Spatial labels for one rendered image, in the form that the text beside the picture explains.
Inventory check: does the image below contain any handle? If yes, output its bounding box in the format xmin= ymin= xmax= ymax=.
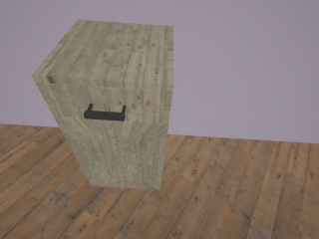
xmin=84 ymin=103 xmax=127 ymax=121

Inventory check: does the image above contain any cabinet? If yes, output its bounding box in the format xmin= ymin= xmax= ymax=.
xmin=32 ymin=19 xmax=174 ymax=190

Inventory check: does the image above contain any drawer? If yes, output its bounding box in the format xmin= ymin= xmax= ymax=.
xmin=43 ymin=83 xmax=165 ymax=123

